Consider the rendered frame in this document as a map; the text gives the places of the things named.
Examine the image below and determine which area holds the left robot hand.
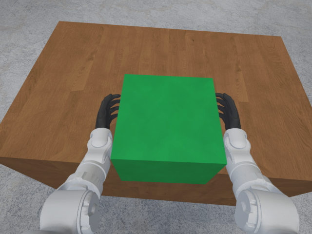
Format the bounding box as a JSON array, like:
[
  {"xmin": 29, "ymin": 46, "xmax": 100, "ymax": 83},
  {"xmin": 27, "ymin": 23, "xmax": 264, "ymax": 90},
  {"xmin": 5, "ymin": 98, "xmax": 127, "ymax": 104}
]
[{"xmin": 95, "ymin": 94, "xmax": 121, "ymax": 129}]

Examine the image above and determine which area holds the robot right upper arm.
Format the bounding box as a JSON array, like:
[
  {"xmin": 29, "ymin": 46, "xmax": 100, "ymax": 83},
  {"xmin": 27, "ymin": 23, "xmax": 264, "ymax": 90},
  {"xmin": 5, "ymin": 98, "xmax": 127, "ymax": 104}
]
[{"xmin": 234, "ymin": 188, "xmax": 299, "ymax": 234}]

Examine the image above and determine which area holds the right robot hand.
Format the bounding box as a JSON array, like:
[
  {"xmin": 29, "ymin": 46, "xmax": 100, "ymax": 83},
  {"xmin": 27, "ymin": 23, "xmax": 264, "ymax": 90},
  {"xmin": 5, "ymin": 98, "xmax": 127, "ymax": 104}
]
[{"xmin": 215, "ymin": 93, "xmax": 241, "ymax": 130}]

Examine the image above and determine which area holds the carton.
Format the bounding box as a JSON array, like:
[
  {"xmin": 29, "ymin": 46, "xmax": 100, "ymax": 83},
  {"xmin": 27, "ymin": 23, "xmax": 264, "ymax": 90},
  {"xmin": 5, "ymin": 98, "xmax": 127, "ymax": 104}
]
[{"xmin": 110, "ymin": 74, "xmax": 227, "ymax": 184}]

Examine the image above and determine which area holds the pedestal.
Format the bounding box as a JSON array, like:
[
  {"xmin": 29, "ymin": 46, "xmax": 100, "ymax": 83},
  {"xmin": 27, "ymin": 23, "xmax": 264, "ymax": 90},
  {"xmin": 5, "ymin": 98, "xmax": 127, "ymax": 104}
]
[{"xmin": 0, "ymin": 21, "xmax": 312, "ymax": 206}]

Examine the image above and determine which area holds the robot left upper arm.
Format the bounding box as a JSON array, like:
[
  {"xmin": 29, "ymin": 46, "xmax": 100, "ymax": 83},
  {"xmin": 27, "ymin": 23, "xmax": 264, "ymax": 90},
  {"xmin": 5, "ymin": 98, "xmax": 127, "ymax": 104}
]
[{"xmin": 21, "ymin": 190, "xmax": 100, "ymax": 234}]

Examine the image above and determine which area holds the robot left forearm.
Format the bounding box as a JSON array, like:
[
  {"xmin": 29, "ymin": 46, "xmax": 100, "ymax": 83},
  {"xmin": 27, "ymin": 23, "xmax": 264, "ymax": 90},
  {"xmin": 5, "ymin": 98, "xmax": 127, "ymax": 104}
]
[{"xmin": 40, "ymin": 128, "xmax": 113, "ymax": 223}]

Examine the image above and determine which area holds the robot right forearm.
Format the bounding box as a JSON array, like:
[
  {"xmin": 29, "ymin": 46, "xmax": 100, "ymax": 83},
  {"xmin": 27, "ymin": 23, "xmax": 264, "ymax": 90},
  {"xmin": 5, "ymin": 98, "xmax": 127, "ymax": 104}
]
[{"xmin": 223, "ymin": 128, "xmax": 299, "ymax": 231}]

